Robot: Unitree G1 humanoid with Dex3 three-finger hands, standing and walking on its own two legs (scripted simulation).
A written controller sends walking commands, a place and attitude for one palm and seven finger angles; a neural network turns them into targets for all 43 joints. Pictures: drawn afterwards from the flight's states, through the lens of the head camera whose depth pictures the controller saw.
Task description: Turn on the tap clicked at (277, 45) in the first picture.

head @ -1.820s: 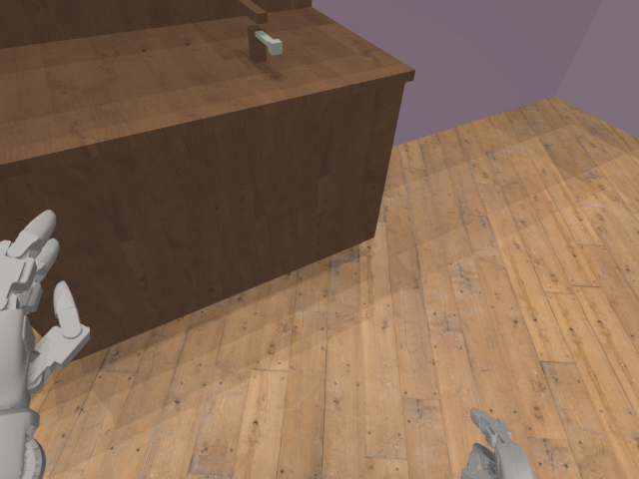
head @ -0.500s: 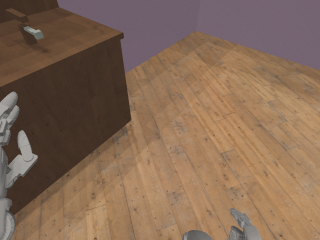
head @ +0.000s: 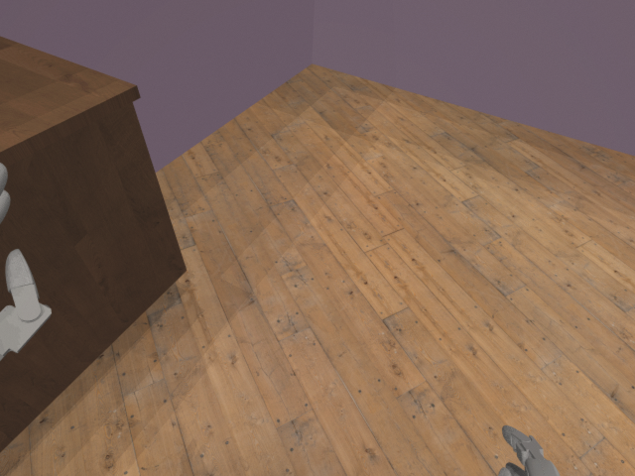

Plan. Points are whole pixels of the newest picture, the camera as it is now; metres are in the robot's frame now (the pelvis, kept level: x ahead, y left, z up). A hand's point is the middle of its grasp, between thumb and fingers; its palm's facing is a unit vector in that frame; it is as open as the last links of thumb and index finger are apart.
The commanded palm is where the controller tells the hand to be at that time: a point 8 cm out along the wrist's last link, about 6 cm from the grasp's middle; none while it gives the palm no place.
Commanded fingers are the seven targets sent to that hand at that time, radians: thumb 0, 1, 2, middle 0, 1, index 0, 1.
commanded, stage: walk to a spot facing it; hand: left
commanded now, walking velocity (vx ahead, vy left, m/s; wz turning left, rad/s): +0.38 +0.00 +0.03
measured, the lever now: out of the picture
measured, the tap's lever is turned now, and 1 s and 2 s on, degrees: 0 0 0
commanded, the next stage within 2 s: turn to face it in 0.64 s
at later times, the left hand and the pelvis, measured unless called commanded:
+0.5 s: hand (155, 214) +0.34 +0.20 +0.18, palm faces +0.44 -0.78 -0.44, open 7.4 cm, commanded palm +0.28 +0.24 +0.20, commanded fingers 0.00 0.90 0.90 -0.20 -0.30 -0.20 -0.30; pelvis +0.14 -0.05 +0.02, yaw +4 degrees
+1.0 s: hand (177, 161) +0.42 +0.20 +0.19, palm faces +0.60 -0.66 -0.45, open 7.4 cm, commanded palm +0.36 +0.23 +0.20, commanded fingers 0.00 0.90 0.90 -0.20 -0.30 -0.20 -0.30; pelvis +0.27 -0.08 +0.00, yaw +14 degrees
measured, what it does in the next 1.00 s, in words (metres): walks ahead: right foot, then left foot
